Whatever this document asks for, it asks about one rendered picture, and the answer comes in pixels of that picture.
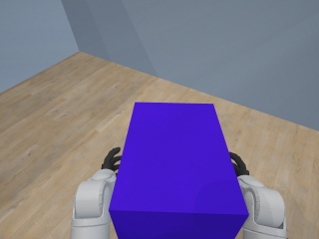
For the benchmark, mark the carton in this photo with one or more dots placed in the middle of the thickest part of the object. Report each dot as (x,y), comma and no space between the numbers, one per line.
(176,179)

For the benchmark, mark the left robot hand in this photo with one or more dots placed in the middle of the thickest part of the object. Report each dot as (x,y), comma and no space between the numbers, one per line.
(110,160)

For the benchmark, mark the right robot hand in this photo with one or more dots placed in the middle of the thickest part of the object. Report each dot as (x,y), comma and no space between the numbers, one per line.
(239,167)

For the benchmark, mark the right robot forearm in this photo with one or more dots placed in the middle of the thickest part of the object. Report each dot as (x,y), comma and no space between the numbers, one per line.
(266,209)

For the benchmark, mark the left robot forearm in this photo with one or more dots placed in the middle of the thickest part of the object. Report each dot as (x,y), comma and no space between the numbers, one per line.
(90,214)

